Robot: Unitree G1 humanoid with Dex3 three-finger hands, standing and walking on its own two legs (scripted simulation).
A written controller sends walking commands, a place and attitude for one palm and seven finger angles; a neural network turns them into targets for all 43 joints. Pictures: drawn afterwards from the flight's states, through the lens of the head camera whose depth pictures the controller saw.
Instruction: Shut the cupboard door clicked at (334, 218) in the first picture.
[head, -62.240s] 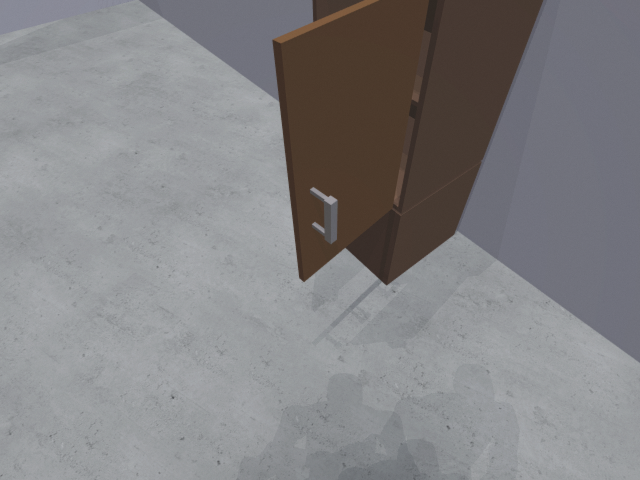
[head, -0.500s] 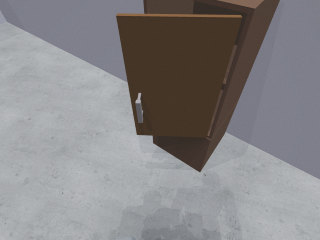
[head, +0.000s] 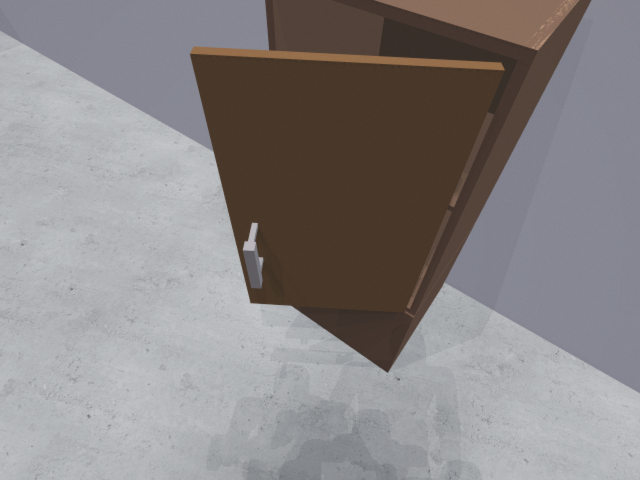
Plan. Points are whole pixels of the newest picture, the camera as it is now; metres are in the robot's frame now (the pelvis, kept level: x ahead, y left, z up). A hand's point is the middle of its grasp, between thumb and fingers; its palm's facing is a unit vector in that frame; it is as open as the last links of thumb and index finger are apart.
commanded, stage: come to a stop and stand still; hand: left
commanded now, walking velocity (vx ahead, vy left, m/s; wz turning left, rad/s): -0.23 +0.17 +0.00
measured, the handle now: (255, 256) +0.49 +0.15 -0.11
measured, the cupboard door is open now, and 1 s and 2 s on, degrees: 33 33 33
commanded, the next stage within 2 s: look again from close up in 0.84 s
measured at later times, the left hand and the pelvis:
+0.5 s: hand out of the picture +0.05 +0.23 -0.17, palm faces +0.04 -0.97 -0.26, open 7.3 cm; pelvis -0.01 +0.03 -0.01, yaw +0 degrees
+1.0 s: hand out of the picture +0.00 +0.21 -0.16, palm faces -0.02 -0.97 -0.23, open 7.3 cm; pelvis -0.03 +0.04 +0.00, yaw -1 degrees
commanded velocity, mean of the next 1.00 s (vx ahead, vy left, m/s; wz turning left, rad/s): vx -0.04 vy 0.03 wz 0.00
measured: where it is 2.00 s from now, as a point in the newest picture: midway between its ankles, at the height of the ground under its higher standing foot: outside the picture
